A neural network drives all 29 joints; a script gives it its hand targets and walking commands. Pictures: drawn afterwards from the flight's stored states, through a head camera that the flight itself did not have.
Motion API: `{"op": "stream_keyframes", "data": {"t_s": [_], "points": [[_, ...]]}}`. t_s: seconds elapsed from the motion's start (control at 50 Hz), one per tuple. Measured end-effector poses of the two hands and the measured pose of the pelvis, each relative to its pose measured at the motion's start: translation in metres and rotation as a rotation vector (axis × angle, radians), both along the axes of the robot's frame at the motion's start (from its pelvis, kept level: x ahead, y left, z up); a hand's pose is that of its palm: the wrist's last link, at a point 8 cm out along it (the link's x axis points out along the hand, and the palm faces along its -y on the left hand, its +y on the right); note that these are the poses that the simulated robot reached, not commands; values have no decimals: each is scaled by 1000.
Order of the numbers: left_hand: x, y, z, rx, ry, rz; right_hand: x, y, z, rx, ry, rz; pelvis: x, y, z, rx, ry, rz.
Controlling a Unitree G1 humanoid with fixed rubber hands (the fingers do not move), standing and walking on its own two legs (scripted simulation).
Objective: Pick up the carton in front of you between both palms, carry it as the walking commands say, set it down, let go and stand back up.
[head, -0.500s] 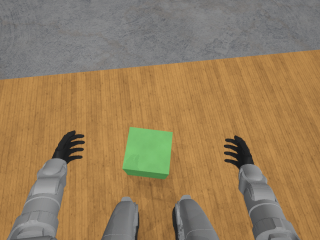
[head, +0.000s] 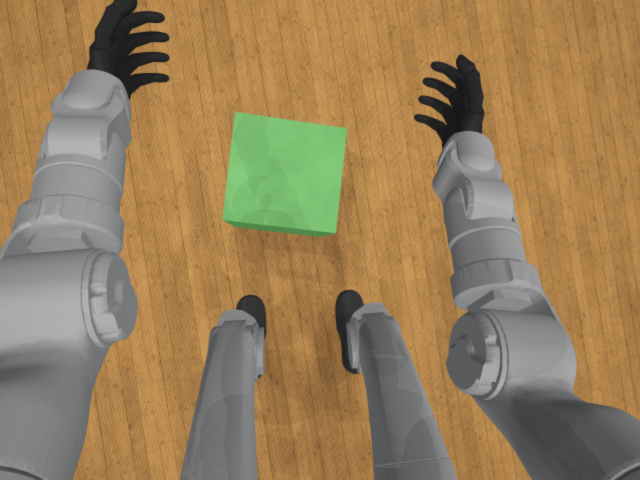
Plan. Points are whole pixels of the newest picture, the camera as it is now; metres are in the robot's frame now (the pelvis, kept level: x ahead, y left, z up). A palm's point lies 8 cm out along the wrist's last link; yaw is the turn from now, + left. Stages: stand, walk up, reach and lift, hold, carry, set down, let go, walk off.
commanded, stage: reach and lift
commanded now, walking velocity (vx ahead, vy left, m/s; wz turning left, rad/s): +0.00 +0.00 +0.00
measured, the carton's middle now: (284, 184) +0.49 +0.01 -0.51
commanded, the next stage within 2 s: none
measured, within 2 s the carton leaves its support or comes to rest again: leaves its support in 1.60 s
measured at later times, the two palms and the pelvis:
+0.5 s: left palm (175, 156) +0.51 +0.20 -0.34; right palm (400, 179) +0.46 -0.19 -0.34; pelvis -0.01 -0.01 -0.18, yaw -3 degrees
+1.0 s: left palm (201, 165) +0.52 +0.18 -0.45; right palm (383, 177) +0.49 -0.19 -0.44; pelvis -0.02 -0.01 -0.27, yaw -3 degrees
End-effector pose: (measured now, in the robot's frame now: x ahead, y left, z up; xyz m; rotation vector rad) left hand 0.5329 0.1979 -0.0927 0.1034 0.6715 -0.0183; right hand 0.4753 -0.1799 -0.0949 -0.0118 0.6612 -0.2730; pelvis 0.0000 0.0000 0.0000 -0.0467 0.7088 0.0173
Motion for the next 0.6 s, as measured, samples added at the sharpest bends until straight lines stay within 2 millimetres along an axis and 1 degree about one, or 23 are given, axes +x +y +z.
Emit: {"op": "stream_keyframes", "data": {"t_s": [0.06,0.12,0.18,0.26,0.34,0.4,0.5,0.6], "points": [[0,-1,-20,-1,11,10,1,0,-18,2,11,-2,7,0,-6,-4,47,-1],[-3,-2,-46,0,24,24,1,-1,-43,2,26,-2,14,-1,-20,-7,97,-3],[-8,-3,-80,2,39,37,0,-3,-75,1,42,3,18,-2,-40,-12,141,-6],[-16,-4,-132,8,51,49,-3,-6,-124,1,58,10,18,-6,-74,-17,181,-11],[-22,-2,-182,16,44,57,-7,-9,-172,5,59,20,12,-9,-111,-18,192,-19],[-24,-1,-212,20,30,59,-10,-11,-203,8,52,26,5,-12,-139,-17,177,-24],[-24,0,-247,19,15,62,-12,-10,-241,14,40,31,-10,-15,-179,-13,124,-30],[-22,-3,-277,12,33,67,-10,-6,-272,23,57,29,-23,-16,-209,-13,67,-33]]}}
